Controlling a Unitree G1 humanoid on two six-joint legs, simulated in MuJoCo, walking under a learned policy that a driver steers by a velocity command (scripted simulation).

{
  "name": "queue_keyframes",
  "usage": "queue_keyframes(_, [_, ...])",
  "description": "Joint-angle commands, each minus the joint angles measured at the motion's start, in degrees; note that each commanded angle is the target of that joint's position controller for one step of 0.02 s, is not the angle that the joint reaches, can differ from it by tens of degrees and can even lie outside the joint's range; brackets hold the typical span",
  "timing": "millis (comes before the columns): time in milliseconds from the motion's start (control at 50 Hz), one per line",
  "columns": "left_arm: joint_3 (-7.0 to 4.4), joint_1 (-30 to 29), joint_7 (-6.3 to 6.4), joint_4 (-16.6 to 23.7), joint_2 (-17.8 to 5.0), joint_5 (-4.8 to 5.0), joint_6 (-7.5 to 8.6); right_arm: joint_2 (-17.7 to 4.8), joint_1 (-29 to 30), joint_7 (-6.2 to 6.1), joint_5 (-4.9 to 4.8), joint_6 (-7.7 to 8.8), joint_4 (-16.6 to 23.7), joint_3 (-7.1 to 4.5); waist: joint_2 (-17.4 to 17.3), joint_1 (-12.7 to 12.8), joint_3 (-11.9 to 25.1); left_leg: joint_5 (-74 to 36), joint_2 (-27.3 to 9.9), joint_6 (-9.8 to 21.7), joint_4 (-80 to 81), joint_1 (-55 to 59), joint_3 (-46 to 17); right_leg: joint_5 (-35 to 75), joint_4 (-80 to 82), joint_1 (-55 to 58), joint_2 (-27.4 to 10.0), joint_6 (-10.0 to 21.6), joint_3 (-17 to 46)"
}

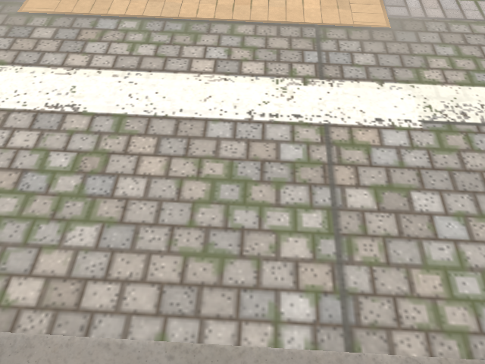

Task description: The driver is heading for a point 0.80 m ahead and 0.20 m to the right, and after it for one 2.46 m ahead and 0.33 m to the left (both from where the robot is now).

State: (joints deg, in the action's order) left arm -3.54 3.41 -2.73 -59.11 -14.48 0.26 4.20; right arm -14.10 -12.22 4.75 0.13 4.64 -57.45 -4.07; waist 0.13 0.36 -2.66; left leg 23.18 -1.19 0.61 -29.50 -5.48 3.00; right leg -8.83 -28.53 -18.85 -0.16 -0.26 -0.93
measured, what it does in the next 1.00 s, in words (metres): walks ahead: left foot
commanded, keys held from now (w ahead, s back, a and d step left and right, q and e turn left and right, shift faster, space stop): no key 0.02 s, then w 0.56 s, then w+e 0.42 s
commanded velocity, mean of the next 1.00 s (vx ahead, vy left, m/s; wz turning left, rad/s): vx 0.37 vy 0.00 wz -0.13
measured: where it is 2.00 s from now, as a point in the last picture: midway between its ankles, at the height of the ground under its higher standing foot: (303, 268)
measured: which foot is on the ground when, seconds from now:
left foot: down 0.00-0.30, up 0.32-0.72, down 0.74-1.00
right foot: down 0.00-0.74, up 0.76-1.00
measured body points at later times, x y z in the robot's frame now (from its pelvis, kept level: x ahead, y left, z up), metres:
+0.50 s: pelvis +0.15 -0.05 +0.01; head +0.16 -0.05 +0.46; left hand +0.09 +0.16 -0.14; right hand +0.24 -0.29 -0.13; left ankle +0.20 +0.10 -0.66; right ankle +0.10 -0.14 -0.73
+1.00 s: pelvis +0.43 +0.00 +0.01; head +0.44 -0.01 +0.46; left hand +0.57 +0.21 -0.13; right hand +0.33 -0.22 -0.14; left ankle +0.41 +0.10 -0.73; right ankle +0.48 -0.16 -0.66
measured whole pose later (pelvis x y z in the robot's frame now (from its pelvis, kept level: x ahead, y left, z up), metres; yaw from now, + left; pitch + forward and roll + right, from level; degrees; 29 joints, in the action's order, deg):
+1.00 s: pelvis +0.43 +0.00 +0.01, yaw -11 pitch +0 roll +4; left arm -3.2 13.4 -4.0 -52.6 -12.1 -4.3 5.0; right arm -8.9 -24.1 -1.6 4.9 7.2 -61.2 -1.7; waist 4.0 -3.9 -1.4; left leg 13.7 2.3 2.5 -19.1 -5.0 12.0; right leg -6.7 -61.1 -38.3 -6.5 6.0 3.5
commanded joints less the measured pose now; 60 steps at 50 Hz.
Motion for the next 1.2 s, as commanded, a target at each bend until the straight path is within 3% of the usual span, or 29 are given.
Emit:
queue_keyframes(20, [-1.06, -2.44, 0.11, 2.25, -6.53, 0.02, 0.68, -7.08, -1.81, -0.15, -0.03, 0.47, 1.78, -1.28, -0.76, 0.03, 3.31, -12.87, -2.50, 2.32, 7.25, -9.77, -2.29, 10.64, 1.06, 11.14, -1.33, 1.96, 1.27])
queue_keyframes(40, [-1.23, -1.18, 0.21, 1.58, -6.86, -0.19, 0.47, -7.45, -3.66, -0.31, 0.21, 0.27, 1.12, -1.48, -1.39, -0.22, 2.84, -6.41, -3.18, 3.24, 9.37, -9.88, -3.30, 4.06, 1.41, 11.01, -0.84, 1.98, 0.91])
queue_keyframes(80, [-2.86, -2.05, 1.44, 2.15, -9.73, -2.27, 0.23, -11.28, -8.28, -1.66, 2.77, 0.10, -0.19, -3.21, -5.91, -2.95, -3.86, 14.47, -9.05, 10.70, 16.03, -8.08, -11.42, -15.85, -1.87, 0.92, 2.16, 2.61, -1.38])
queue_keyframes(120, [-1.83, -7.14, 2.55, 4.32, -4.34, -3.85, 0.31, -8.95, -11.52, -3.78, 3.28, 0.78, -1.34, -2.58, -8.85, -5.36, -9.78, 17.92, -19.02, 16.01, 22.08, 2.99, -21.23, -13.65, -5.20, -13.80, 0.30, 3.76, -1.21])
queue_keyframes(160, [-0.91, -8.87, 2.95, 6.13, -1.19, -4.08, 0.37, -5.27, -10.85, -5.11, 2.75, 1.04, -0.95, -1.16, -8.27, -5.50, -8.71, 8.44, -21.44, 15.87, 24.22, 10.24, -22.12, -14.20, -8.54, -16.28, -1.76, 5.27, 1.30])
queue_keyframes(220, [-1.13, -5.09, 1.54, 5.60, -2.07, -3.27, 0.84, -8.02, -4.64, -5.38, 1.95, 0.32, 0.93, -1.37, -5.82, -1.61, -6.98, -0.44, -13.98, 11.62, 21.81, 5.24, -10.15, -8.29, -1.19, -0.88, 1.15, 6.68, -4.92])
queue_keyframes(280, [-2.12, 9.01, 0.24, 1.90, -4.50, -2.27, 2.55, -8.78, -7.81, -3.71, 4.96, -0.52, -1.15, -0.94, -4.24, 4.15, -2.03, -14.86, -8.21, 9.74, 6.45, -8.29, -3.27, 0.95, -0.34, 22.79, 3.04, 7.27, -4.46])
queue_keyframes(300, [-2.39, 21.02, 1.17, -0.53, -7.20, -3.02, 2.70, -3.24, -9.73, -2.37, 5.92, 0.14, -0.59, 0.46, 5.93, 7.06, 6.07, -11.26, -0.60, 5.09, -11.28, -21.05, 1.67, -0.87, 1.38, 38.46, -5.59, 14.76, 12.00])
queue_keyframes(320, [-2.01, 38.36, 1.31, -4.07, -8.57, -4.78, 2.61, -1.01, -8.69, -1.23, 6.07, 1.04, 0.09, 1.18, 13.10, 13.19, 11.42, 12.96, 5.06, 3.04, -31.56, -32.78, -3.94, -5.40, 13.74, 50.09, -18.73, 23.11, 37.14])
queue_keyframes(340, [-1.68, 36.21, 1.18, -3.86, -8.98, -6.13, 3.94, -1.90, 1.13, -1.14, 4.05, 2.62, 3.22, 0.56, 7.94, 13.68, -2.17, 9.97, 3.47, 6.10, -41.31, -45.59, -13.17, -12.67, 17.96, 43.07, -20.53, 20.35, 37.97])
queue_keyframes(360, [-1.01, 27.63, 1.32, -2.28, -6.40, -4.85, 4.08, -3.69, 1.97, -1.74, 3.55, 3.52, 2.43, 0.09, 3.87, 9.46, -4.94, 3.34, -0.59, 8.09, -43.20, -43.71, -11.76, -16.68, 18.92, 33.62, -19.85, 17.86, 30.47])
queue_keyframes(380, [0.49, 22.05, 1.44, -0.54, -2.36, -4.33, 3.64, -4.11, 0.13, -2.56, 4.47, 3.57, 1.78, -0.32, 2.49, 5.80, -4.23, 0.02, -2.45, 9.41, -42.27, -38.66, -9.53, -16.35, 19.89, 27.24, -17.86, 17.23, 25.94])
queue_keyframes(440, [2.97, 17.40, 2.37, 0.91, 3.34, -4.38, 2.33, 1.54, -3.05, -2.98, 5.45, 1.20, 1.49, 0.65, 1.35, -0.35, -6.72, -6.69, -6.01, 8.63, -35.92, -30.44, -8.54, -5.34, 24.63, 14.68, -14.87, 14.87, 15.21])
queue_keyframes(520, [3.35, 19.67, 1.73, 0.77, 1.97, -5.11, 3.34, 2.81, 4.62, -1.86, 4.26, -0.13, 4.45, 1.82, 2.30, -0.31, -5.80, -19.06, -5.28, 4.76, -18.45, -25.18, -2.15, 6.43, 25.33, 7.07, -9.28, 13.92, 3.45])
queue_keyframes(660, [2.58, 30.38, -1.98, -2.97, 0.06, -4.80, 2.27, -0.82, 16.94, -2.59, 3.85, -1.27, 8.95, 1.32, 3.74, 1.97, -5.34, -20.91, -2.32, 2.88, -3.98, -25.35, -2.94, 14.97, 20.48, 16.56, -13.81, 14.36, 7.04])
queue_keyframes(680, [2.69, 29.47, -1.68, -2.04, 0.43, -6.40, 2.17, 0.04, 13.70, -2.73, 4.64, -0.52, 8.61, 1.29, 4.25, -0.10, -4.13, -24.24, -2.35, 3.41, -11.87, -20.75, -3.55, 19.08, 17.06, 14.59, -14.12, 13.13, 6.58])
queue_keyframes(740, [1.08, 25.09, -1.07, 0.69, -1.98, -5.38, 2.42, -6.74, -0.91, -3.55, 2.29, 1.43, 4.40, -1.39, 0.40, -7.79, 3.59, -21.42, 1.12, 6.39, -7.97, 6.02, 0.65, 29.42, -4.68, 3.93, -6.32, 7.06, 2.25])
queue_keyframes(760, [2.81, 36.09, -1.51, -0.95, 3.86, -5.64, 2.63, -8.67, -8.44, -4.10, 1.83, 1.73, 3.82, -1.05, -8.73, -6.07, 19.21, -33.90, -10.33, 18.10, -7.45, 31.38, -13.87, 7.52, -21.90, -9.19, 0.58, 3.43, 2.45])
queue_keyframes(780, [3.83, 36.71, -2.45, 0.25, 7.31, -5.31, 3.03, -7.30, -22.44, -4.27, 3.09, 1.77, 1.05, -0.17, -15.77, -10.52, 27.65, -23.25, -22.88, 26.57, 4.41, 41.51, -37.66, -29.39, -45.51, -20.84, 6.07, 2.35, 2.71])
queue_keyframes(800, [1.18, 22.54, -2.60, 3.21, 1.42, -3.66, 3.53, -6.66, -22.57, -4.49, 5.06, 2.22, -1.78, -0.56, -8.74, -12.89, 9.06, -8.72, -20.50, 20.10, 11.21, 25.24, -38.47, -25.11, -55.93, -31.43, 2.90, 4.57, 9.01])
queue_keyframes(820, [0.56, 19.32, -1.23, 3.67, 0.80, -2.93, 3.69, -6.81, -13.79, -4.73, 4.01, 2.35, -0.21, -0.73, -4.27, -9.02, 0.78, -5.44, -20.86, 17.62, 13.42, 9.52, -30.42, -17.34, -55.94, -29.77, -1.75, 5.87, 8.33])
queue_keyframes(860, [1.24, 19.61, 0.63, 4.25, 5.12, -4.75, 2.90, 2.01, -8.54, -5.94, 3.20, 2.03, 0.51, 1.70, -0.57, -4.26, 1.49, -10.77, -18.57, 16.18, 16.17, -1.22, -19.78, -8.97, -50.34, -20.58, -6.98, 7.13, 9.05])
queue_keyframes(900, [1.68, 20.04, 0.42, 4.65, 8.01, -5.22, 1.65, 6.77, -5.03, -6.64, 3.45, 2.54, 1.54, 3.12, -0.34, -1.08, -1.27, -15.76, -16.43, 13.90, 20.38, -6.84, -12.60, -4.96, -44.93, -16.73, -8.19, 7.52, 9.13])
queue_keyframes(940, [1.47, 18.10, -0.93, 5.82, 6.81, -4.59, 1.04, 5.69, -5.12, -6.57, 3.78, 3.65, 1.40, 3.00, -0.79, -0.62, -2.65, -20.35, -14.47, 13.16, 22.88, -7.93, -4.72, -1.16, -36.91, -17.15, -8.68, 7.20, 8.61])
queue_keyframes(1000, [1.93, 15.15, -2.84, 7.84, 5.96, -4.62, 0.41, 3.63, -9.88, -6.32, 6.24, 4.21, -0.94, 2.87, -0.82, -1.32, -1.32, -26.96, -12.46, 12.47, 20.06, -6.62, 3.41, 12.14, -30.85, -16.71, -9.32, 5.79, 6.29])
queue_keyframes(1020, [2.24, 13.69, -3.13, 8.66, 5.62, -4.69, 0.55, 5.67, -10.94, -6.64, 7.02, 4.34, -1.72, 3.81, 0.31, -1.19, -1.46, -28.00, -13.94, 12.16, 18.05, -2.43, 2.49, 20.13, -26.25, -22.52, -10.62, 5.52, 10.36])
queue_keyframes(1100, [2.03, 5.82, -2.00, 11.78, 2.71, -4.08, -0.40, 2.52, -16.61, -5.28, 6.23, 4.65, -2.64, 4.51, -1.32, -3.64, -2.75, -19.86, -9.69, 10.98, 15.35, -5.53, 8.31, 33.28, -10.96, -14.36, -8.06, 4.86, 3.69])
queue_keyframes(1160, [2.38, 2.02, -1.62, 13.90, 1.44, -5.03, -2.06, 1.32, -20.76, -4.06, 4.91, 4.45, -4.70, 4.79, 0.18, -4.61, -8.19, -16.99, -14.15, 11.56, 12.50, 3.17, 5.57, 25.54, -4.93, -20.21, -9.22, 5.26, 4.53])
queue_keyframes(1200, [3.06, -3.01, -1.72, 15.09, 2.25, -5.82, -2.28, 0.91, -24.69, -5.07, 3.86, 3.61, -6.38, 4.70, 1.13, -7.02, -9.62, -17.19, -15.56, 11.34, 10.54, 12.46, 4.57, 20.43, 0.51, -25.39, -9.37, 4.72, 3.72])
Velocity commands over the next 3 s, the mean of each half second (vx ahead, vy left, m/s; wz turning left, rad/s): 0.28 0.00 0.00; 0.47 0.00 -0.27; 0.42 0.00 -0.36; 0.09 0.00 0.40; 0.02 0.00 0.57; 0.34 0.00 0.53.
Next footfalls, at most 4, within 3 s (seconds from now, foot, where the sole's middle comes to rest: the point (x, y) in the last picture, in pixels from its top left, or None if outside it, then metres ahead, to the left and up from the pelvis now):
0.74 left None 0.45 0.10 -0.77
1.34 right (326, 301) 0.73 -0.24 -0.89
1.74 left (270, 248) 0.93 -0.07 -0.89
2.30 right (332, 254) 0.91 -0.29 -0.89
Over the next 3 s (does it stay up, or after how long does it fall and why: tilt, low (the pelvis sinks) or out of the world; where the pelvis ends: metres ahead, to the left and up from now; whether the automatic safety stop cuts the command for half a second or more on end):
stays up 0.97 -0.06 -0.10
